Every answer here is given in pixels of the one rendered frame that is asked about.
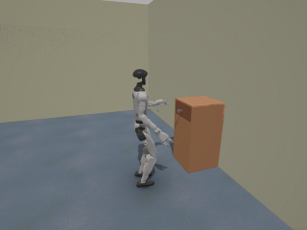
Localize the right robot foot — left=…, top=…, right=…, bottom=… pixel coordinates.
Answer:
left=136, top=180, right=154, bottom=188

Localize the right robot upper arm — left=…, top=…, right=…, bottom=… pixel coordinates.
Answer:
left=137, top=92, right=147, bottom=121

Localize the drawer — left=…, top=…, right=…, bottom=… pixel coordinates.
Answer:
left=176, top=100, right=192, bottom=123

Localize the left robot hand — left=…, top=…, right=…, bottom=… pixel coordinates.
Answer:
left=156, top=100, right=169, bottom=112

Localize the left robot forearm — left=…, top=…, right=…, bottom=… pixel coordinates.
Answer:
left=148, top=101, right=157, bottom=106

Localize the humanoid robot head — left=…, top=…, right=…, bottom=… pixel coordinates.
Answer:
left=132, top=69, right=148, bottom=92

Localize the right robot forearm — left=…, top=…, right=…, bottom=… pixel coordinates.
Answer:
left=140, top=115, right=162, bottom=136

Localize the cabinet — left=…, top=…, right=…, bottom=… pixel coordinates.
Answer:
left=173, top=96, right=225, bottom=173

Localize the right robot hand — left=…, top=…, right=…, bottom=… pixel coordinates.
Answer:
left=158, top=132, right=174, bottom=147

